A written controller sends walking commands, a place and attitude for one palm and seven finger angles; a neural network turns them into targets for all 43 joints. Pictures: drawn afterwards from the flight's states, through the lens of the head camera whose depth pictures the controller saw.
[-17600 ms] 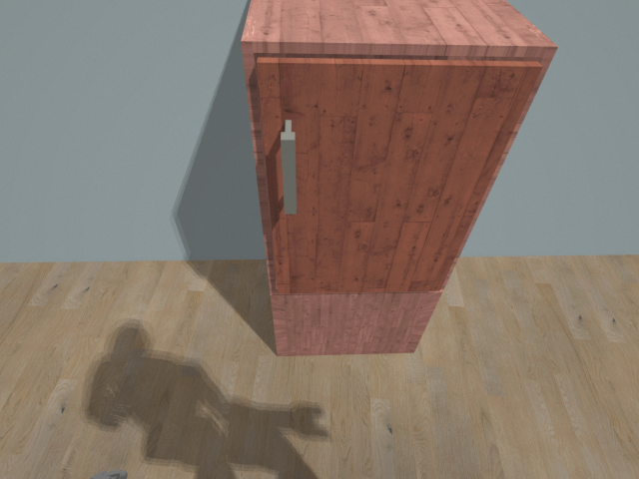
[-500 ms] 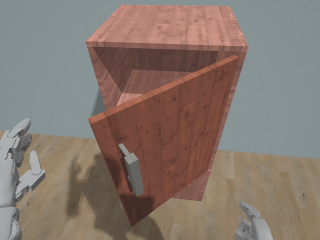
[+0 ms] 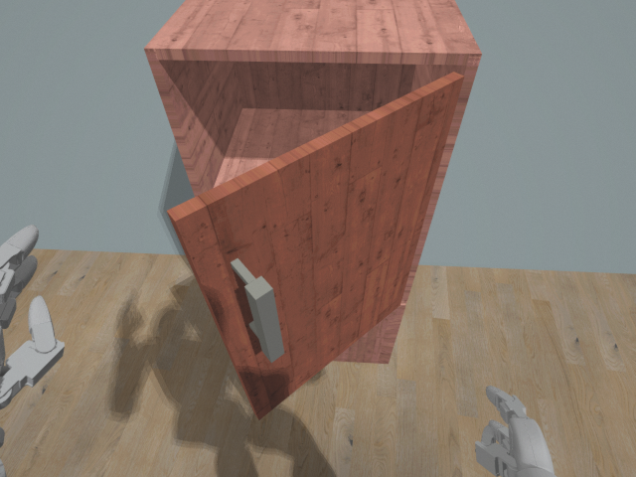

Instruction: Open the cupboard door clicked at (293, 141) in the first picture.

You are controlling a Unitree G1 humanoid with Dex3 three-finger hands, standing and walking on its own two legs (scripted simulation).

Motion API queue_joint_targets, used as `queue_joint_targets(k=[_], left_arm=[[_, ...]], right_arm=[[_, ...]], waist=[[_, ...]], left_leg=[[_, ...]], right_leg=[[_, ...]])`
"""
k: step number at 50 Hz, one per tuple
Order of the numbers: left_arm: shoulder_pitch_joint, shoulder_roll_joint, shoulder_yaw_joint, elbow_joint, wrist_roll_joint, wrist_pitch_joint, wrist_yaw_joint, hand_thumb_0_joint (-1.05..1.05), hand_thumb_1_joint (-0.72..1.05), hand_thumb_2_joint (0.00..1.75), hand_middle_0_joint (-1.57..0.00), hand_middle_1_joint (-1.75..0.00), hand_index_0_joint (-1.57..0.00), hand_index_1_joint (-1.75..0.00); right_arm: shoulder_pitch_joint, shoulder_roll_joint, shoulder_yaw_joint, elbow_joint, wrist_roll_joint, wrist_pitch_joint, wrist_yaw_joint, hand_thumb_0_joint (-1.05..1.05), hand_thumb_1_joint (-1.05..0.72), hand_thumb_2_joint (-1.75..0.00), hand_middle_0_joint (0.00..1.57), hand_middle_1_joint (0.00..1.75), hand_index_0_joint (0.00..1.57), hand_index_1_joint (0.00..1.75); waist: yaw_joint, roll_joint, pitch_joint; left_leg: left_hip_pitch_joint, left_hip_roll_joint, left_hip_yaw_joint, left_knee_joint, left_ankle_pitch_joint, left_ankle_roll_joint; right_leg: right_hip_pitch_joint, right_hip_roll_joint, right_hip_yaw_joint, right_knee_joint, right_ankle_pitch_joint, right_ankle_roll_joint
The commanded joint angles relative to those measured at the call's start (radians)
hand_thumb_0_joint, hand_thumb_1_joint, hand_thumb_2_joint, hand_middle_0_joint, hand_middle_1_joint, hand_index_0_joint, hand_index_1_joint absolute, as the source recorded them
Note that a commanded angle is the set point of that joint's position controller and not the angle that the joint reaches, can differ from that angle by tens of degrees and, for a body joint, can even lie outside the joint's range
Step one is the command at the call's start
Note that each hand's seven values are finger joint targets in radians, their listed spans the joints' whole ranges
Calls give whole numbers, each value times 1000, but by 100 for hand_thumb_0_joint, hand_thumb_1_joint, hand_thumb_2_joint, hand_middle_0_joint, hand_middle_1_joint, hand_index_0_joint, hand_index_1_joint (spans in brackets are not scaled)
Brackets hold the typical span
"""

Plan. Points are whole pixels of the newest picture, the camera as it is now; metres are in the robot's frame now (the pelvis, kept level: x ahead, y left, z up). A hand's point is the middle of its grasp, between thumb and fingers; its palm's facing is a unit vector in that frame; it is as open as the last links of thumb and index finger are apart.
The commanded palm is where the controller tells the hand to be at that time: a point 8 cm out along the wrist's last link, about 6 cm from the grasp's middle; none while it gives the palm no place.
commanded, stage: step back with the hand held close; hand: left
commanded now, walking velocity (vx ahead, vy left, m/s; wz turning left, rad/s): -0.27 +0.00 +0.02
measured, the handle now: (257, 312) +0.30 +0.10 +0.06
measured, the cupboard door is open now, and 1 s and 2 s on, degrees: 43 43 43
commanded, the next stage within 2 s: stop stepping back and stand still in 0.80 s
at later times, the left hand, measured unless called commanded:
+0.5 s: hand out of the picture +0.10 +0.30 +0.16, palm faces +0.47 -0.75 -0.46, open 7.4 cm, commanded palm +0.04 +0.33 +0.17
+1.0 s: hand out of the picture +0.00 +0.29 +0.17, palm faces +0.41 -0.81 -0.42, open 7.4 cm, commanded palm -0.06 +0.33 +0.17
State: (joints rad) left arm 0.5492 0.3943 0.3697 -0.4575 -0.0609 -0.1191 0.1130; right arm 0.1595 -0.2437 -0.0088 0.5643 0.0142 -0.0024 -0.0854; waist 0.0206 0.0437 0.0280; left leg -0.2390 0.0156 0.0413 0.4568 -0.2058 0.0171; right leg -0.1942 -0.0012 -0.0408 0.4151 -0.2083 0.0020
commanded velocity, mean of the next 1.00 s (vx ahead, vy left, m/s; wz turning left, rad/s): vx -0.25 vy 0.00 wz -0.02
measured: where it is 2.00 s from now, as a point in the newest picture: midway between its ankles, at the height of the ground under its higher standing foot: outside the picture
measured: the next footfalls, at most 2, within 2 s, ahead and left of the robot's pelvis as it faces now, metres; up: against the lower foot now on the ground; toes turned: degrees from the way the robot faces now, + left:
right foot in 0.56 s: -0.03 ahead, -0.10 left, +0.00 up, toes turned +6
left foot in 0.74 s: -0.04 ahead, +0.12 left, +0.00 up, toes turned +4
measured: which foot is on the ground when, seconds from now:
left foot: down 0.00-0.60, up 0.62-0.72, down 0.74-1.00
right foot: down 0.00-0.44, up 0.46-0.54, down 0.56-0.76, up 0.78-1.00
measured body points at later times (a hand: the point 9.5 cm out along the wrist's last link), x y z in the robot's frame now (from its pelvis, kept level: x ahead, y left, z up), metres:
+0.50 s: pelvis -0.09 +0.02 -0.02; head -0.07 +0.04 +0.43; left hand +0.07 +0.33 +0.18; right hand +0.09 -0.21 -0.09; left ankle +0.02 +0.11 -0.74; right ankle -0.02 -0.11 -0.74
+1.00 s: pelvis -0.20 +0.03 +0.00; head -0.17 +0.07 +0.45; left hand -0.03 +0.33 +0.19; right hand +0.00 -0.18 -0.06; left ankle -0.08 +0.12 -0.74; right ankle -0.27 -0.10 -0.68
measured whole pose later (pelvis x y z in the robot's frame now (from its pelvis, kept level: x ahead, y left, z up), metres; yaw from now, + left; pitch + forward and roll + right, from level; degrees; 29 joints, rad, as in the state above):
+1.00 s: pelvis -0.20 +0.03 +0.00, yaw +0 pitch +1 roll -4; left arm 0.55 0.44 0.43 -0.61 -0.06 -0.17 0.16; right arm 0.14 -0.15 0.01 0.60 -0.01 -0.13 -0.04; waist 0.01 -0.01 0.03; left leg -0.39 0.05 0.04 0.39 -0.02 0.05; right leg -0.32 0.06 -0.02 0.90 -0.51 0.02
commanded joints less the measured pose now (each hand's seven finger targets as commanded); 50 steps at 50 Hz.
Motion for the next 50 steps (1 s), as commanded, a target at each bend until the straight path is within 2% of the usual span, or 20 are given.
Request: queue_joint_targets(k=[1,11,16,22,25,27,28,30,31,33,35,36,37,38,39,40,42,45,48,50], left_arm=[[-8,201,162,-215,0,-63,36,0,90,90,-20,-30,-20,-30],[-28,194,174,-257,26,-109,55,0,90,90,-20,-30,-20,-30],[-54,191,178,-273,36,-132,63,0,90,90,-20,-30,-20,-30],[-42,187,202,-299,43,-150,64,0,90,90,-20,-30,-20,-30],[-38,207,227,-282,47,-152,59,0,90,90,-20,-30,-20,-30],[-37,186,200,-268,35,-154,50,0,90,90,-20,-30,-20,-30],[-35,193,195,-259,27,-155,48,0,90,90,-20,-30,-20,-30],[-72,192,154,-295,14,-156,55,0,90,90,-20,-30,-20,-30],[-75,200,153,-286,20,-149,60,0,90,90,-20,-30,-20,-30],[-79,208,169,-278,27,-135,61,0,90,90,-20,-30,-20,-30],[-97,227,180,-279,36,-134,63,0,90,90,-20,-30,-20,-30],[-87,232,195,-306,28,-135,63,0,90,90,-20,-30,-20,-30],[-88,239,205,-353,30,-149,61,0,90,90,-20,-30,-20,-30],[-69,246,223,-356,22,-161,56,0,90,90,-20,-30,-20,-30],[-23,244,231,-352,11,-165,49,0,90,90,-20,-30,-20,-30],[-8,244,235,-375,1,-170,48,0,90,90,-20,-30,-20,-30],[-8,184,181,-380,1,-159,54,0,90,90,-20,-30,-20,-30],[-18,183,170,-360,1,-119,60,0,90,90,-20,-30,-20,-30],[-1,185,169,-338,-6,-94,65,0,90,90,-20,-30,-20,-30],[22,217,196,-334,-8,-83,71,0,90,90,-20,-30,-20,-30]], right_arm=[[-92,-98,-42,-171,1,-42,-12,0,-90,-90,20,30,20,30],[-69,-114,-44,-182,-3,-81,-10,0,-90,-90,20,30,20,30],[-45,-117,-46,-173,-10,-107,-8,0,-90,-90,20,30,20,30],[-49,-115,-45,-166,-14,-145,-9,0,-90,-90,20,30,20,30],[-52,-111,-52,-159,-20,-150,-3,0,-90,-90,20,30,20,30],[-55,-99,-49,-145,-23,-153,7,0,-90,-90,20,30,20,30],[-56,-92,-50,-137,-24,-149,11,0,-90,-90,20,30,20,30],[-26,-80,-58,-99,-10,-142,24,0,-90,-90,20,30,20,30],[-34,-74,-57,-91,-13,-135,25,0,-90,-90,20,30,20,30],[-58,-53,-44,-102,-18,-118,24,0,-90,-90,20,30,20,30],[-95,-54,-32,-84,-18,-106,5,0,-90,-90,20,30,20,30],[-70,-70,-33,-94,-16,-109,-2,0,-90,-90,20,30,20,30],[-86,-99,-49,-117,-15,-118,-3,0,-90,-90,20,30,20,30],[-56,-89,-58,-111,-16,-134,5,0,-90,-90,20,30,20,30],[-48,-84,-60,-117,-32,-150,13,0,-90,-90,20,30,20,30],[-49,-80,-63,-107,-45,-167,17,0,-90,-90,20,30,20,30],[-18,-83,-69,-75,-28,-181,34,0,-90,-90,20,30,20,30],[-61,-90,-66,-78,-25,-178,40,0,-90,-90,20,30,20,30],[-65,-78,-42,-100,-17,-168,36,0,-90,-90,20,30,20,30],[-59,-78,-35,-114,-26,-162,27,0,-90,-90,20,30,20,30]], waist=[[-4,-19,-180],[-16,34,-72],[-23,23,-55],[-11,172,-114],[-7,161,-92],[-17,72,-46],[-23,3,-26],[-27,-192,-116],[-23,-228,-132],[-23,-224,-119],[-41,-99,-56],[-32,-14,-116],[-7,159,-167],[-3,178,-237],[-13,253,-272],[-11,225,-257],[-21,94,-247],[-23,146,-192],[-27,183,-165],[-22,244,-158]], left_leg=[[30,64,-61,-30,272,11],[-293,99,-133,-122,-285,51],[-294,87,-149,-73,-362,44],[-425,202,-276,-261,-489,88],[-478,219,-271,-240,-486,106],[-398,159,-213,-143,-400,68],[-315,97,-161,-50,-354,32],[-13,-23,-40,324,-135,-43],[-23,-24,-54,449,-146,-37],[-108,0,-76,403,-191,-32],[-74,4,-52,107,-73,-26],[-42,42,-81,-64,138,-15],[-50,181,-220,-105,367,34],[0,269,-239,-115,512,80],[-25,320,-345,-185,437,107],[-11,348,-373,-173,439,131],[121,317,-251,-98,601,142],[45,284,-190,-172,350,121],[-52,218,-192,-347,-306,72],[-98,158,-155,-394,-407,16]], right_leg=[[54,-63,61,5,318,6],[68,-40,97,50,-50,5],[-33,-52,117,18,-216,-10],[146,53,40,300,-73,15],[174,61,58,315,-88,5],[60,24,123,143,-135,-26],[-66,-28,221,12,-202,-59],[-318,-231,396,-162,-138,-157],[-315,-285,401,-153,12,-172],[-203,-268,319,-71,298,-157],[-186,-198,230,34,420,-91],[-116,-105,153,128,385,-28],[-87,4,97,238,201,20],[-79,42,84,363,-89,20],[-115,82,80,576,-321,20],[-178,78,130,685,-367,14],[-270,61,120,687,-313,21],[-219,57,69,643,-283,32],[-75,78,-27,438,-323,11],[62,114,-92,227,-372,-16]])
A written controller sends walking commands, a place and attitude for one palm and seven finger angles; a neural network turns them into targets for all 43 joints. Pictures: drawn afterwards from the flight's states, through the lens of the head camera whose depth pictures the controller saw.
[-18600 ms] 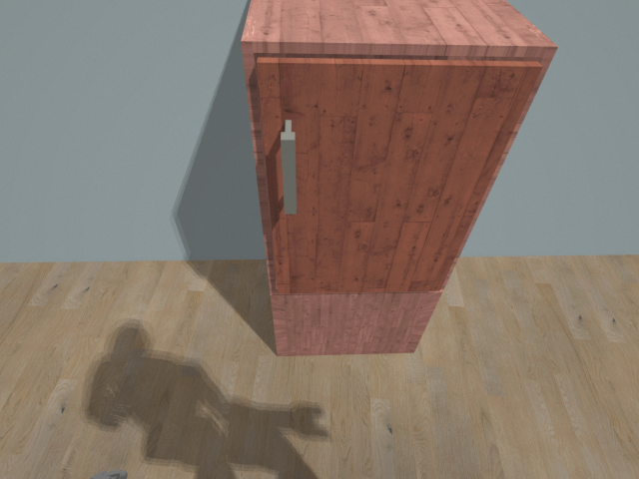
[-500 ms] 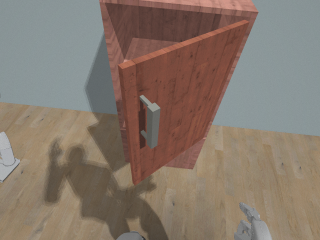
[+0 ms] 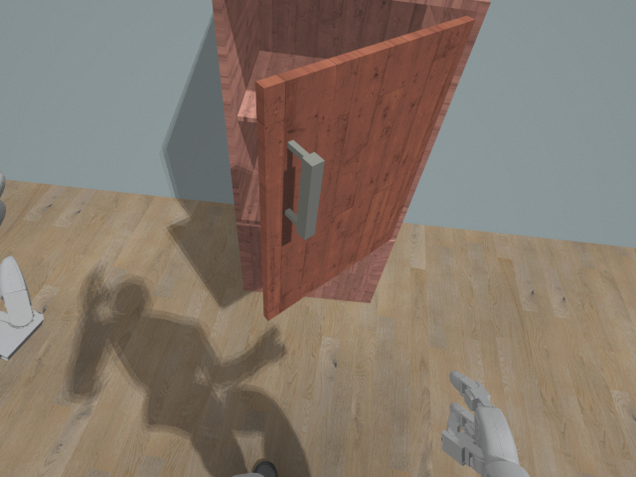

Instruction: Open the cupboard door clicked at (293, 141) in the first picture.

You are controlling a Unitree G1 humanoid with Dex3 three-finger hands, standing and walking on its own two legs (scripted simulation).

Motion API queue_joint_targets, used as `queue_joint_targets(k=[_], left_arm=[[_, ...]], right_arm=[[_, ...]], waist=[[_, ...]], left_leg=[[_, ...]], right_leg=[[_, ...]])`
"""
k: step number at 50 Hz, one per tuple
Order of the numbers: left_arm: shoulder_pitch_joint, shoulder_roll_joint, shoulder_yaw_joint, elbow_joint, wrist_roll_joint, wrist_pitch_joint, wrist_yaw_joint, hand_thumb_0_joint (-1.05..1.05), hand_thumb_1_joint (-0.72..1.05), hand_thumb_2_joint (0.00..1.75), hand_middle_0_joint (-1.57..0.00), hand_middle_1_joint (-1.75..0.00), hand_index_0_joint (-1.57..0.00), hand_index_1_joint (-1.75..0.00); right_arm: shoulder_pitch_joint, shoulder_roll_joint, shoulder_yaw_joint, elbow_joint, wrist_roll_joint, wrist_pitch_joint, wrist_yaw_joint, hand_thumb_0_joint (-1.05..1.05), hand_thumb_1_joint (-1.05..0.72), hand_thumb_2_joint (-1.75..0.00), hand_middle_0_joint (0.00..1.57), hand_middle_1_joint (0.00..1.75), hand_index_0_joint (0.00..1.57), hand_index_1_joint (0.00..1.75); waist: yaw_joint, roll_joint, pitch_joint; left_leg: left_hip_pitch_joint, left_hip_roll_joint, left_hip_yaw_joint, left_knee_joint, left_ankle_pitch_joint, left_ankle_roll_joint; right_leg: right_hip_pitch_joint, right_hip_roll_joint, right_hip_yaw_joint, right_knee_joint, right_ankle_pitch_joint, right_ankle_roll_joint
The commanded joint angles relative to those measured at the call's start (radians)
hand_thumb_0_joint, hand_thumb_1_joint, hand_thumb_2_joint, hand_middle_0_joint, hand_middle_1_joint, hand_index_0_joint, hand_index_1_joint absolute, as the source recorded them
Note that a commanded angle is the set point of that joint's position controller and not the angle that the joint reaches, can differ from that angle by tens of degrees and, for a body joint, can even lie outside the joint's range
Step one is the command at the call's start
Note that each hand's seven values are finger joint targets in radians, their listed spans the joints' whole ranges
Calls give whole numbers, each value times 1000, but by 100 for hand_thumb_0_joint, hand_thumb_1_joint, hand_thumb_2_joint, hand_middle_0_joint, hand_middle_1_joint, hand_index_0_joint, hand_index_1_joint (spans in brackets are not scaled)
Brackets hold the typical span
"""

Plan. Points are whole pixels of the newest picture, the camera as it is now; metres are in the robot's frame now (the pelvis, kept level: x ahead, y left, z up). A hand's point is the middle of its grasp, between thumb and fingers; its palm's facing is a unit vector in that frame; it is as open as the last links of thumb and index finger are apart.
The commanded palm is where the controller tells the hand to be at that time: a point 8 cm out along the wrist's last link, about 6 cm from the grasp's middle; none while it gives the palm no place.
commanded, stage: stop stepping back and stand still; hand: left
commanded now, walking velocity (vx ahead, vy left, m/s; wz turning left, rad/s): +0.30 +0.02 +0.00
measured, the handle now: (300, 192) +0.50 +0.07 +0.06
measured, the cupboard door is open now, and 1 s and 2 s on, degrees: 43 43 43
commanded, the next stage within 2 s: let the arm hang, fingers relaxed in 0.66 s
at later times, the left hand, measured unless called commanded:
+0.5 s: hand (17, 406) +0.14 +0.24 +0.17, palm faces +0.40 -0.79 -0.46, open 7.4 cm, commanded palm +0.07 +0.29 +0.17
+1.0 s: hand out of the picture +0.02 +0.20 -0.15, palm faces -0.01 -0.97 -0.25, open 7.4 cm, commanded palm none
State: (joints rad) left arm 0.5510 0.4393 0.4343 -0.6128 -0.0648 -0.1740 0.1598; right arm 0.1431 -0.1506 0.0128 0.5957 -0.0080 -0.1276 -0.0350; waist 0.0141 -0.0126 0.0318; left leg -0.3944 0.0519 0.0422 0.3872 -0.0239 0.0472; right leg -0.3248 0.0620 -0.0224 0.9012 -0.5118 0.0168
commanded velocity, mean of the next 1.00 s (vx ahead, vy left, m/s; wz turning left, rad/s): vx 0.08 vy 0.01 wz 0.00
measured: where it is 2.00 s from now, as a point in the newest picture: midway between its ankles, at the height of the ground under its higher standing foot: outside the picture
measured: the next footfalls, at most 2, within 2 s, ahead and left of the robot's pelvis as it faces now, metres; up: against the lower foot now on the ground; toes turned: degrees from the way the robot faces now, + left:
right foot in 0.10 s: -0.06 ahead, -0.10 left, +0.00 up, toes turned +0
left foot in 0.30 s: -0.01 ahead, +0.11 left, +0.00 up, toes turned -1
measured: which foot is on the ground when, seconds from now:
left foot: down 0.00-0.10, up 0.12-0.28, down 0.30-1.00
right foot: up 0.00-0.08, down 0.10-1.00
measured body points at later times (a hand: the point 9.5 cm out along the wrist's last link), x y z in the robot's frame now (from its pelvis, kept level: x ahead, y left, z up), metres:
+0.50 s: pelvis -0.07 -0.01 -0.01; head -0.08 +0.00 +0.44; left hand +0.11 +0.28 +0.19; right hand +0.06 -0.25 -0.09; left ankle -0.01 +0.10 -0.74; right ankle -0.10 -0.09 -0.74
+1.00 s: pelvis -0.09 +0.00 -0.01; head -0.08 +0.00 +0.44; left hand +0.02 +0.25 -0.13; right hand +0.05 -0.25 -0.13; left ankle -0.05 +0.11 -0.74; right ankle -0.10 -0.10 -0.74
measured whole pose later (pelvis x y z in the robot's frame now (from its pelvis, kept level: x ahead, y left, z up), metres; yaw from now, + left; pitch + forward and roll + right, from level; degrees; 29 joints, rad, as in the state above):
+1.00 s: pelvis -0.09 +0.00 -0.01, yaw +1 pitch -1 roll +0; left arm 0.22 0.22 0.01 0.77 0.03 0.04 0.00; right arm 0.11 -0.26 0.00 0.88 -0.02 -0.01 0.00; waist -0.02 0.00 0.03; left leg -0.31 -0.04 -0.01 0.54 -0.21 0.02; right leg -0.24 0.01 -0.03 0.57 -0.31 -0.02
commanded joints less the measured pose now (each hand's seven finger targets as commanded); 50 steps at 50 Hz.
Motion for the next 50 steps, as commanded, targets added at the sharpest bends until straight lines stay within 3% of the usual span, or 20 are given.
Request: queue_joint_targets(k=[1,2,4,5,6,8,13,16,18,20,24,27,31,35,37,38,39,42,46,50], left_arm=[[38,157,116,-178,-9,-26,19,0,90,90,-20,-30,-20,-30],[57,166,118,-174,-7,-26,12,0,90,90,-20,-30,-20,-30],[58,223,154,-191,-10,-41,3,0,90,90,-20,-30,-20,-30],[4,261,194,-212,-16,-51,16,0,90,90,-20,-30,-20,-30],[-7,220,153,-131,-19,-40,7,0,90,90,-20,-30,-20,-30],[-77,154,102,-59,-8,-38,2,0,90,90,-20,-30,-20,-30],[-212,138,50,0,33,-65,16,0,90,90,-20,-30,-20,-30],[-159,151,73,-70,26,-80,17,0,90,90,-20,-30,-20,-30],[-114,176,104,-106,23,-92,10,0,90,90,-20,-30,-20,-30],[-103,201,131,-146,28,-100,13,0,90,90,-20,-30,-20,-30],[46,161,136,-61,28,-88,12,0,90,90,-20,-30,-20,-30],[37,145,127,5,9,-79,3,0,90,90,-20,-30,-20,-30],[-102,140,94,40,29,-95,8,0,90,90,-20,-30,-20,-30],[-146,128,53,-6,27,-89,6,0,90,90,-20,-30,-20,-30],[-131,147,73,-51,37,-85,6,0,90,90,-20,-30,-20,-30],[-133,-46,-307,761,124,84,-131,0,90,90,-20,-30,-20,-30],[-100,-68,-295,793,100,148,-149,0,90,90,-20,-30,-20,-30],[-196,-91,-334,933,97,169,-155,0,90,90,-20,-30,-20,-30],[-286,-16,-351,1198,97,159,-154,0,90,90,-20,-30,-20,-30],[-345,-56,-396,1413,85,170,-146,0,90,90,-20,-30,-20,-30]], right_arm=[[-39,-162,-48,-147,-3,-33,-23,0,-90,-90,20,30,20,30],[-34,-156,-44,-149,0,-27,-24,0,-90,-90,20,30,20,30],[-25,-151,-41,-131,-7,1,-22,0,-90,-90,20,30,20,30],[-59,-156,-25,-127,-21,-2,-20,0,-90,-90,20,30,20,30],[1,-161,-34,-97,-9,-11,-22,0,-90,-90,20,30,20,30],[-20,-192,-59,-94,18,-21,-36,0,-90,-90,20,30,20,30],[-14,-184,-44,-74,7,-59,-69,0,-90,-90,20,30,20,30],[0,-218,-58,-111,14,-71,-70,0,-90,-90,20,30,20,30],[8,-186,-44,-89,-6,-76,-61,0,-90,-90,20,30,20,30],[-8,-182,-47,-90,-13,-92,-53,0,-90,-90,20,30,20,30],[-6,-178,-43,-104,-4,-74,-39,0,-90,-90,20,30,20,30],[13,-171,-66,-96,6,-44,-29,0,-90,-90,20,30,20,30],[-3,-156,-38,-75,5,-57,-43,0,-90,-90,20,30,20,30],[-20,-184,-52,-83,5,-76,-56,0,-90,-90,20,30,20,30],[-15,-184,-45,-97,3,-75,-52,0,-90,-90,20,30,20,30],[-35,-362,-106,159,-3,-68,36,0,-90,-90,20,30,20,30],[36,-302,-103,141,11,0,32,0,-90,-90,20,30,20,30],[-4,-283,-66,132,-14,51,25,0,-90,-90,20,30,20,30],[-38,-259,-55,190,-16,83,25,0,-90,-90,20,30,20,30],[-12,-198,-30,286,-16,122,22,0,-90,-90,20,30,20,30]], waist=[[-11,303,-169],[-9,242,-174],[-17,-93,-147],[-6,-91,-148],[-16,-174,-173],[-39,-132,-18],[-24,-10,8],[-14,147,-66],[-32,237,-76],[-18,215,-59],[-17,133,-65],[-20,-178,-19],[-28,-67,-32],[-9,23,-89],[-10,93,-108],[-50,118,-70],[-19,88,-136],[2,-15,-118],[-2,-127,-145],[-30,55,-60]], left_leg=[[64,82,-118,-293,-563,-54],[82,25,-49,-200,-493,-88],[185,-57,-10,347,-276,-78],[93,-40,-49,479,-274,-70],[-16,-49,-71,580,-278,-83],[-114,-16,-88,587,-241,-67],[158,-29,16,105,-263,-8],[271,111,-211,30,-59,58],[213,197,-408,-136,-218,97],[120,206,-380,-188,-346,110],[-34,67,-117,-49,-390,8],[-45,-45,-50,407,-315,-54],[8,-11,-59,286,-315,-37],[271,34,-94,32,23,-8],[275,39,-106,54,194,-2],[146,56,-166,177,428,20],[175,71,-153,150,498,36],[30,149,-293,44,204,97],[106,23,-169,99,91,7],[195,3,-151,37,-57,-21]], right_leg=[[259,53,-133,-427,-42,-45],[295,29,-117,-596,32,-59],[-13,-283,225,-792,109,-155],[-46,-395,302,-786,208,-213],[8,-391,298,-756,30,-224],[10,-328,256,-711,163,-176],[19,-245,140,-568,164,-118],[5,-92,37,-346,302,-30],[-9,-39,-19,-197,60,-10],[39,-55,5,-169,16,-19],[247,-79,4,-513,185,-38],[55,-333,401,-746,24,-162],[131,-283,216,-593,464,-139],[110,-140,103,-519,459,-24],[145,-103,74,-483,566,-14],[67,-159,8,-289,734,-34],[106,-131,29,-279,603,-41],[124,-87,38,-255,171,-36],[178,-164,114,-431,482,-67],[82,-173,130,-533,321,-74]])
